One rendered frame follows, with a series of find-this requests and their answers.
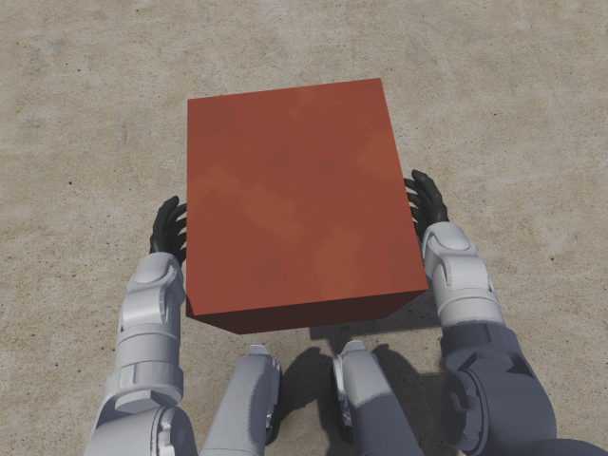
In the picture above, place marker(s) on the robot left hand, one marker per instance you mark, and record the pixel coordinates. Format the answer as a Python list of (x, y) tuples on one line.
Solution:
[(166, 235)]

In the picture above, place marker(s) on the robot right upper arm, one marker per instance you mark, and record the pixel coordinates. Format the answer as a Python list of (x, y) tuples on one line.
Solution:
[(496, 413)]

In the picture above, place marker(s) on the robot left upper arm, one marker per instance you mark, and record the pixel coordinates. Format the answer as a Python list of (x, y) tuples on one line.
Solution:
[(162, 431)]

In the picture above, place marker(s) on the left robot forearm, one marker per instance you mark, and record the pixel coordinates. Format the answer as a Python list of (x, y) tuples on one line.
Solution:
[(146, 372)]

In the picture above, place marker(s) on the robot right hand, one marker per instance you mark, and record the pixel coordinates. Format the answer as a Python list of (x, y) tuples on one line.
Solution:
[(428, 201)]

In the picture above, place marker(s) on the carton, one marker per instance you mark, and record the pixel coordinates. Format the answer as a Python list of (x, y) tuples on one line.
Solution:
[(297, 213)]

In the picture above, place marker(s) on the robot left thigh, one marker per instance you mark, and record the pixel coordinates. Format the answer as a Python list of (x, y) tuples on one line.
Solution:
[(239, 425)]

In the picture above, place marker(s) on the robot right foot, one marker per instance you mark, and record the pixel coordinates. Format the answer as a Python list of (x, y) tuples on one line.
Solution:
[(345, 431)]

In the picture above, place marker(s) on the right robot forearm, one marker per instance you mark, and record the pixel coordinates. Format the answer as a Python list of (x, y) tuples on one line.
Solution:
[(474, 332)]

